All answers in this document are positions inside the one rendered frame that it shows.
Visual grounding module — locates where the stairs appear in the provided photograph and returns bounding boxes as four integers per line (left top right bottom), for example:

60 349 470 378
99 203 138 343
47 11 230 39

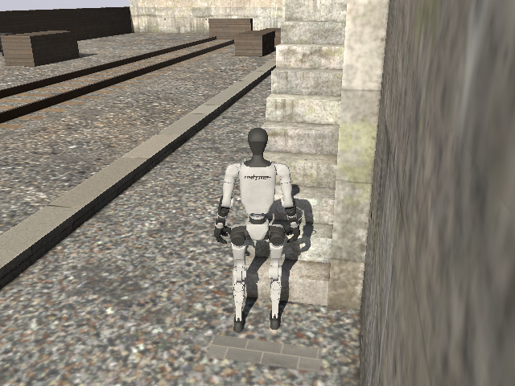
243 0 348 306

